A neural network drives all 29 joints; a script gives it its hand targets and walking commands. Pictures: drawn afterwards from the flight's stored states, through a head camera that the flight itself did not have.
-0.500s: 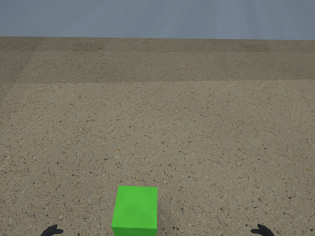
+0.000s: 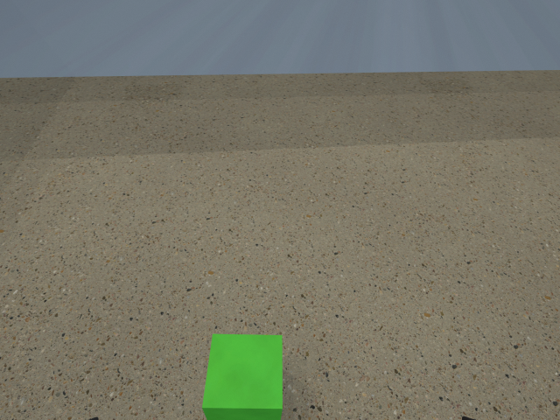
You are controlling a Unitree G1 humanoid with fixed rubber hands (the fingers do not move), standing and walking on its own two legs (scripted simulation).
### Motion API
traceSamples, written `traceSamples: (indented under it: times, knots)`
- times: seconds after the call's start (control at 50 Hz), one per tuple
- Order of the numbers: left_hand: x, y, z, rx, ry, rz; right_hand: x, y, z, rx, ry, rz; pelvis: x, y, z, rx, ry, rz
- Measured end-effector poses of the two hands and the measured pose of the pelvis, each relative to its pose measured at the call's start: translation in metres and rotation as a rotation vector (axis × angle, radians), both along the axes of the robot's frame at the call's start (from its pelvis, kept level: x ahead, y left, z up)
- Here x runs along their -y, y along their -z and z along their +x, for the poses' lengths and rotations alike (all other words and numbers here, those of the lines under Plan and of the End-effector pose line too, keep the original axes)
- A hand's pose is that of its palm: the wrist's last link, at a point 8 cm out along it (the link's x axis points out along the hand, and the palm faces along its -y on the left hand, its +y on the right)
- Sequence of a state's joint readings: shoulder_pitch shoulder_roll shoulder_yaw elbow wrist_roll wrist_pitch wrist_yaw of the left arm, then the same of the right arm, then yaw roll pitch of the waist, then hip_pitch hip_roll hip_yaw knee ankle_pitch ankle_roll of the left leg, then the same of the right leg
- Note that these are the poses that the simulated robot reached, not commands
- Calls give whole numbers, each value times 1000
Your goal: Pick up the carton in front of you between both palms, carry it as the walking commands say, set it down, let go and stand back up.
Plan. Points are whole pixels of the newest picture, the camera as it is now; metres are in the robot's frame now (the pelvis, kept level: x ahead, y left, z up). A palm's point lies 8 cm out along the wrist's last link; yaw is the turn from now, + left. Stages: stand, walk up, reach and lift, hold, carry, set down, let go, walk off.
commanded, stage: stand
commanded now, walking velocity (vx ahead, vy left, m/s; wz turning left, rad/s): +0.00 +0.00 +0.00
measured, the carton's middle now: (246, 383) +0.41 +0.08 -0.65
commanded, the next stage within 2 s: none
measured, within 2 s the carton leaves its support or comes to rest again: neither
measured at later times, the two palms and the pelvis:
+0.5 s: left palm out of the picture +0.07 +0.31 -0.10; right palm out of the picture +0.08 -0.30 -0.09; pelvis -0.02 +0.00 +0.01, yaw +0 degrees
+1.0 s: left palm out of the picture +0.06 +0.32 -0.10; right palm out of the picture +0.08 -0.30 -0.09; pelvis -0.02 +0.01 +0.01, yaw +0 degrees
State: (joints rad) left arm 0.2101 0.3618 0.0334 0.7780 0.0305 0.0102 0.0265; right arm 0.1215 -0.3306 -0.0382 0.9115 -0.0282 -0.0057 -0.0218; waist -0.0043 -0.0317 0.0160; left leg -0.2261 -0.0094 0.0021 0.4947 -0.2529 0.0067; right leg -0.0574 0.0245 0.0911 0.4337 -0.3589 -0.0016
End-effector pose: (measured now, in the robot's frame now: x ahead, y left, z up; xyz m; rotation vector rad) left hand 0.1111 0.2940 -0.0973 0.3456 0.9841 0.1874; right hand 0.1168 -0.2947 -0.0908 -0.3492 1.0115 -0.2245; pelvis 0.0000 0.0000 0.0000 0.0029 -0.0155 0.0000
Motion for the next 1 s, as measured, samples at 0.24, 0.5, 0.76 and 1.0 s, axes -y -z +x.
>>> traceSamples:
  times: [0.24, 0.5, 0.76, 1.0]
  knots:
    - [-6, 2, -23, -47, -7, 3, 5, 0, -22, -37, 13, -7, -2, -3, -11, 16, -1, -3]
    - [-14, 4, -42, -91, -14, 9, 6, 0, -36, -66, 16, -11, -5, -5, -20, 23, -1, -5]
    - [-20, 5, -49, -117, -19, 14, 7, -1, -41, -83, 17, -16, -7, -6, -23, 24, -2, -6]
    - [-24, 5, -50, -128, -21, 18, 8, -2, -41, -88, 16, -21, -9, -7, -24, 25, -3, -6]
